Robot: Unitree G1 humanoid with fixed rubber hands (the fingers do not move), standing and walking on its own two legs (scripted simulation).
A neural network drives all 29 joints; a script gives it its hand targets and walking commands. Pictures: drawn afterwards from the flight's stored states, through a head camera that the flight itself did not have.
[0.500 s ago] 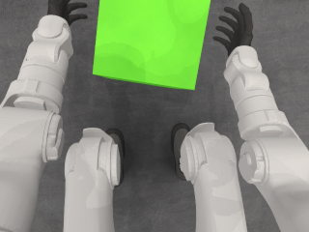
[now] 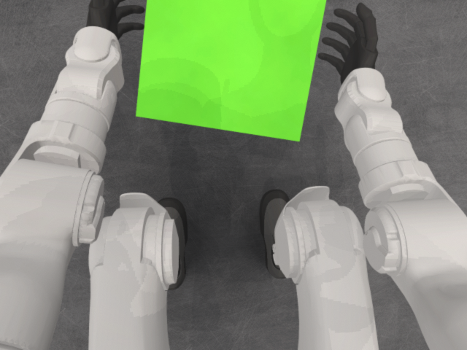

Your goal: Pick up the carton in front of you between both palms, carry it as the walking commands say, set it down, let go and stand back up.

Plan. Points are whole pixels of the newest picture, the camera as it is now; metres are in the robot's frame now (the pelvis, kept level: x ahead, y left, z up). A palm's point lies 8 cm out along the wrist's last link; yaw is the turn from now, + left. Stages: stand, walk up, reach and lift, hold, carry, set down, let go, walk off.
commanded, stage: reach and lift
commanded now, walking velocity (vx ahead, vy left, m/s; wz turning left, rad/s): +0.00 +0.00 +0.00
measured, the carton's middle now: (225, 67) +0.50 +0.01 -0.25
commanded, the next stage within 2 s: none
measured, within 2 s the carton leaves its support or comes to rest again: leaves its support in 0.40 s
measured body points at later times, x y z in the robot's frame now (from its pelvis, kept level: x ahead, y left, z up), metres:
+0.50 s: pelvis +0.00 +0.00 -0.01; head +0.34 +0.04 +0.28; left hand +0.54 +0.15 -0.17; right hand +0.52 -0.15 -0.15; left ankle +0.11 +0.12 -0.34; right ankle +0.13 -0.13 -0.34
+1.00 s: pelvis +0.00 -0.01 +0.11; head +0.25 +0.02 +0.49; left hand +0.50 +0.16 +0.04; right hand +0.49 -0.14 +0.04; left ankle +0.11 +0.12 -0.34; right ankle +0.13 -0.13 -0.34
